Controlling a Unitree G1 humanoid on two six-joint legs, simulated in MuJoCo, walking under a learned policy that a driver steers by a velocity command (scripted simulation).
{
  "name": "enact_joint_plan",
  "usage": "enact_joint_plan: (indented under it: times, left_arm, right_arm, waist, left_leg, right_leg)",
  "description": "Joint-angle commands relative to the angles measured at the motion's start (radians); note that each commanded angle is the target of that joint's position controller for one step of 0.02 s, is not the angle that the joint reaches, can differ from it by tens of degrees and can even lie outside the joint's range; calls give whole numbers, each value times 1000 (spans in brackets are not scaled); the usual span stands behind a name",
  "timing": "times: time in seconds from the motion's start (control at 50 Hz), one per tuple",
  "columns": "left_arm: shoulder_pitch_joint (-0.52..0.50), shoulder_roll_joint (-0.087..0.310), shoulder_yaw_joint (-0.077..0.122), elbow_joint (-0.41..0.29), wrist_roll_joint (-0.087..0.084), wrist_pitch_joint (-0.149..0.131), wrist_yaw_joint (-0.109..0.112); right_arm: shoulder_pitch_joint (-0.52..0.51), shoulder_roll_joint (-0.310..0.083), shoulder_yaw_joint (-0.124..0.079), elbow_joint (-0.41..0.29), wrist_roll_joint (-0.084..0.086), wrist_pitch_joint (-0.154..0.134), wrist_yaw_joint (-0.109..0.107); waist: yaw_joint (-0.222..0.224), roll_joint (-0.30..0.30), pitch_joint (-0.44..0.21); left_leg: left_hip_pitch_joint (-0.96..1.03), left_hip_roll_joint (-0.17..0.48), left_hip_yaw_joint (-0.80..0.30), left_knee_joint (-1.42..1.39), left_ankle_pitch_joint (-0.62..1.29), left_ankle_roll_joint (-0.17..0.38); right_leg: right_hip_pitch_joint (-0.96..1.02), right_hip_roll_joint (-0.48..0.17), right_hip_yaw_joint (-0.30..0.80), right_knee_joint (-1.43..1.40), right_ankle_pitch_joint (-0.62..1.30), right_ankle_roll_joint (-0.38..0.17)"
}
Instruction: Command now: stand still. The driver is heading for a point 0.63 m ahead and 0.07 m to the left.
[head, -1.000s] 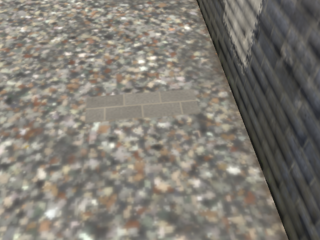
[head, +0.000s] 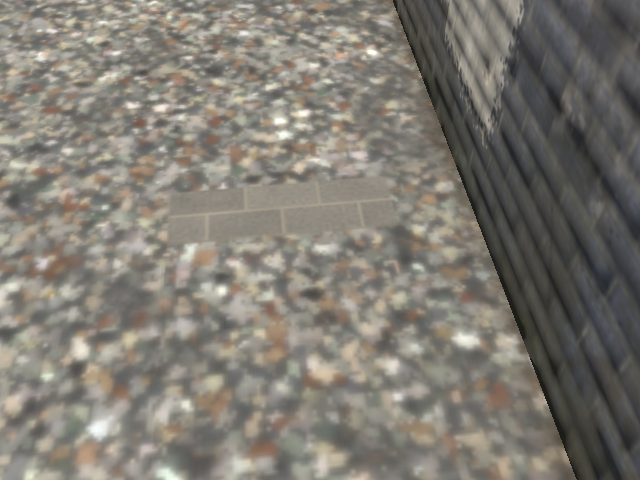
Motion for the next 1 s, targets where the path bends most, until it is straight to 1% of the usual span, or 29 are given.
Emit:
enact_joint_plan:
  times: [0.02, 0.58, 0.6, 0.62, 0.64, 0.66, 0.68, 0.7, 0.72, 0.74, 0.76, 0.78, 0.8, 0.82, 0.84, 0.86, 0.88, 0.9, 0.92, 0.94, 0.96, 0.98, 1.0]
  left_arm:
    - [66, 101, 16, -15, -1, -5, 2]
    - [87, 87, 19, -9, -2, -2, 3]
    - [105, 78, 18, 1, -3, 0, 4]
    - [103, 77, 21, 2, -8, 2, 7]
    - [72, 79, 23, -15, -12, 1, 10]
    - [29, 83, 24, -39, -14, -4, 12]
    - [-20, 87, 26, -65, -18, -13, 9]
    - [-60, 99, 33, -88, -30, -24, 3]
    - [-47, 110, 44, -83, -33, -36, -10]
    - [-12, 113, 52, -73, -38, -48, -24]
    - [-3, 111, 57, -70, -41, -59, -36]
    - [-21, 114, 61, -74, -39, -68, -44]
    - [-57, 132, 67, -82, -28, -75, -54]
    - [-78, 114, 63, -89, -24, -79, -60]
    - [-96, 94, 56, -96, -21, -80, -65]
    - [-94, 95, 54, -84, -34, -80, -67]
    - [-97, 98, 51, -85, -38, -78, -69]
    - [-91, 111, 52, -89, -36, -76, -70]
    - [-30, 132, 58, -66, -31, -72, -67]
    - [40, 128, 59, -45, -22, -63, -61]
    - [107, 146, 71, -18, -12, -56, -53]
    - [219, 189, 88, -9, 2, -57, -41]
    - [331, 310, 109, -8, 19, -63, -39]
  right_arm:
    - [32, -102, -17, -26, 0, -6, -3]
    - [63, -83, -20, -24, 2, -8, -5]
    - [81, -82, -20, -16, 2, -7, -6]
    - [92, -103, -28, -16, 10, -6, -9]
    - [115, -139, -42, -16, 21, -7, -10]
    - [145, -166, -53, -20, 28, -12, -9]
    - [166, -192, -63, -26, 28, -25, -7]
    - [182, -189, -66, -29, 19, -44, -7]
    - [186, -184, -65, -38, 10, -54, -10]
    - [170, -155, -57, -50, 14, -62, -11]
    - [144, -138, -51, -64, 19, -67, -10]
    - [121, -125, -46, -78, 20, -67, -8]
    - [123, -109, -37, -86, 16, -65, -9]
    - [125, -124, -37, -89, 13, -62, -11]
    - [136, -146, -40, -90, 13, -58, -11]
    - [147, -165, -44, -93, 11, -60, -9]
    - [163, -185, -48, -95, 16, -61, -4]
    - [146, -208, -53, -107, 18, -62, 0]
    - [137, -206, -53, -119, 17, -65, -1]
    - [125, -198, -49, -125, 19, -69, 4]
    - [116, -166, -43, -124, 24, -75, 9]
    - [73, -112, -27, -142, 26, -86, 18]
    - [104, -29, -7, -175, 21, -101, 20]
  waist:
    - [0, -6, -3]
    - [0, -3, 14]
    - [-2, 5, -10]
    - [-12, 23, -2]
    - [-30, 56, 17]
    - [-51, 93, 56]
    - [-72, 129, 104]
    - [-84, 134, 136]
    - [-65, 102, 127]
    - [-39, 70, 105]
    - [-20, 58, 98]
    - [-12, 52, 91]
    - [-26, 61, 66]
    - [-26, 75, 59]
    - [-30, 83, 56]
    - [-39, 103, 44]
    - [-39, 106, 55]
    - [-28, 107, 69]
    - [-1, 89, 67]
    - [37, 86, 76]
    - [74, 79, 77]
    - [138, 10, 54]
    - [121, -298, -40]
  left_leg:
    - [44, 126, -129, -76, 189, 18]
    - [39, 125, -128, -73, 186, 14]
    - [48, 121, -129, -87, 64, 20]
    - [43, 123, -149, -106, -144, 41]
    - [38, 162, -215, -143, -388, 78]
    - [42, 255, -343, -215, -571, 125]
    - [26, 354, -489, -281, -634, 181]
    - [50, 421, -590, -320, -594, 224]
    - [113, 439, -603, -303, -516, 240]
    - [151, 426, -556, -290, -452, 226]
    - [157, 398, -491, -291, -386, 202]
    - [142, 362, -417, -298, -317, 175]
    - [132, 326, -345, -307, -250, 157]
    - [102, 293, -283, -300, -194, 147]
    - [66, 274, -243, -291, -166, 146]
    - [32, 261, -202, -276, -146, 142]
    - [-3, 260, -199, -263, -161, 147]
    - [-47, 268, -209, -250, -190, 150]
    - [-99, 273, -216, -230, -244, 139]
    - [-164, 257, -202, -180, -269, 123]
    - [-224, 221, -168, -86, -216, 105]
    - [-268, 140, -91, 181, -76, 48]
    - [-412, 30, 5, 626, -229, -23]
  right_leg:
    - [-56, -7, 5, -50, 89, -23]
    - [-54, -2, 6, -46, 81, -24]
    - [-46, 13, -13, -33, 12, -26]
    - [-74, 41, -47, 21, -96, -32]
    - [-142, 64, -76, 108, -192, -43]
    - [-246, 70, -91, 208, -237, -55]
    - [-327, 39, -55, 328, -248, -72]
    - [-438, 3, 6, 485, -294, -87]
    - [-527, -26, 44, 611, -294, -101]
    - [-568, -49, 59, 668, -252, -116]
    - [-575, -68, 62, 658, -200, -121]
    - [-549, -78, 50, 594, -159, -116]
    - [-500, -74, 24, 520, -123, -102]
    - [-439, -62, -2, 445, -92, -89]
    - [-378, -48, -27, 376, -73, -77]
    - [-301, -27, -55, 312, -72, -72]
    - [-251, -6, -77, 271, -63, -67]
    - [-195, 2, -87, 227, -39, -64]
    - [-112, 15, -105, 192, 23, -64]
    - [-11, 37, -121, 164, 32, -59]
    - [83, 61, -130, 143, 25, -58]
    - [167, -7, -27, 70, -2, -79]
    - [258, -274, 445, -120, -125, -195]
